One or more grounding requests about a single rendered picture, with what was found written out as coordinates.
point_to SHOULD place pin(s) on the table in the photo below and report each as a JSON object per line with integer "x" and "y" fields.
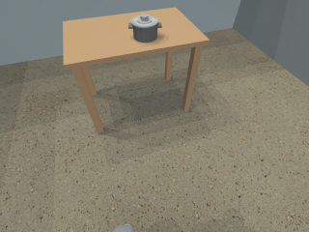
{"x": 103, "y": 39}

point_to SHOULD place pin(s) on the lid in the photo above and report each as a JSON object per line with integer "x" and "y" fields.
{"x": 144, "y": 23}

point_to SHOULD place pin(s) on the knob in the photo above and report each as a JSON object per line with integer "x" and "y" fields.
{"x": 144, "y": 16}

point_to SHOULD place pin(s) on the pot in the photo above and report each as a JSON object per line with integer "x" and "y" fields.
{"x": 145, "y": 35}

